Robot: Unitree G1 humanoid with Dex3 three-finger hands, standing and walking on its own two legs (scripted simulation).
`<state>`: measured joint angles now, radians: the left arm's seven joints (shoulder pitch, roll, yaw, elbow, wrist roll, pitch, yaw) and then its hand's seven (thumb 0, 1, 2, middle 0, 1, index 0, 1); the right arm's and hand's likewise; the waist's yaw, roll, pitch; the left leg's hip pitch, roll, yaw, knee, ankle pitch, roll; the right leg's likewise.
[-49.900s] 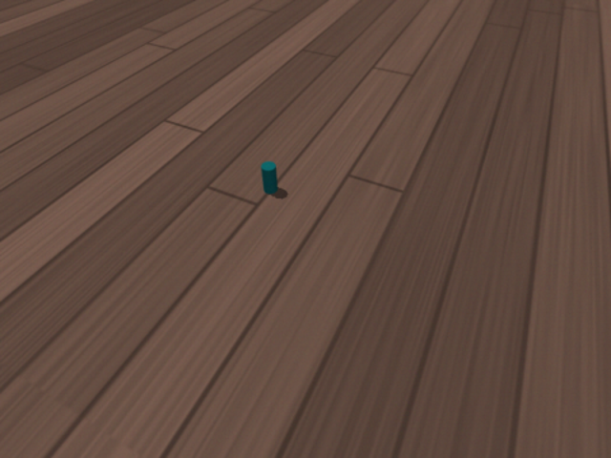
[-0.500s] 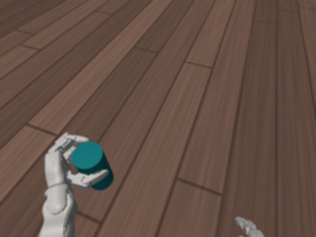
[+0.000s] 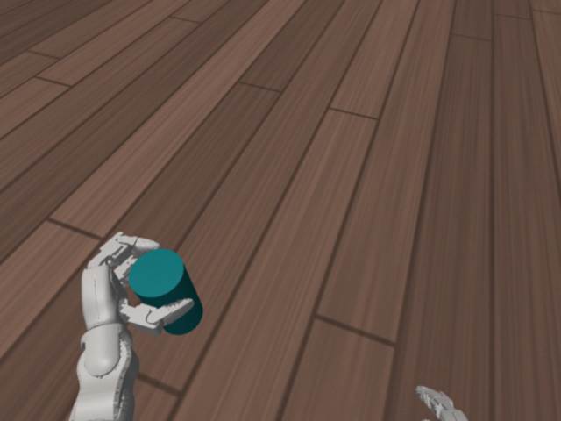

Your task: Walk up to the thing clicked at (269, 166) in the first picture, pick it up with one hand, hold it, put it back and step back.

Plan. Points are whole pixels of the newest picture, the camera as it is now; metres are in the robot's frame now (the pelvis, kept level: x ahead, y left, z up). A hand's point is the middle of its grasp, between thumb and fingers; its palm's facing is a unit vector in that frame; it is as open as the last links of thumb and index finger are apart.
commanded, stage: hold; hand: left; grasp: from the side
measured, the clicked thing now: (170, 295) +0.32 +0.16 +0.00
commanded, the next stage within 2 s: crouch in 0.50 s
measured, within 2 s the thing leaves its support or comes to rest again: neither
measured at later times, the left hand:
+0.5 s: hand (150, 278) +0.32 +0.18 +0.04, palm faces +0.28 -0.96 -0.04, open 10.5 cm
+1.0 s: hand (157, 295) +0.33 +0.19 -0.03, palm faces +0.30 -0.95 -0.03, open 10.5 cm
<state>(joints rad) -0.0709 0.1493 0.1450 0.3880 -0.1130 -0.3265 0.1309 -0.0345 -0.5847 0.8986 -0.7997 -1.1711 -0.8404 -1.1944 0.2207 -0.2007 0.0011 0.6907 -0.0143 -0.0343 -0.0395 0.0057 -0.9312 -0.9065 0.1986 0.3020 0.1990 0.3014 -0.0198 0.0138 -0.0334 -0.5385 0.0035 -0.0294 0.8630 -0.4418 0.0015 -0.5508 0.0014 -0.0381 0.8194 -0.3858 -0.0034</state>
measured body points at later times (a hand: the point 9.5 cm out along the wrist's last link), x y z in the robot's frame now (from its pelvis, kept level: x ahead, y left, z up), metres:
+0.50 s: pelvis +0.00 +0.00 +0.00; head +0.04 +0.00 +0.45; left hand +0.30 +0.23 +0.05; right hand +0.14 -0.24 -0.11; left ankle +0.00 +0.12 -0.70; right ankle +0.02 -0.12 -0.70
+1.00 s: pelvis -0.01 +0.00 -0.03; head +0.07 +0.01 +0.41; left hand +0.31 +0.24 -0.03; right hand +0.12 -0.25 -0.15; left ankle +0.00 +0.12 -0.70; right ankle +0.02 -0.12 -0.70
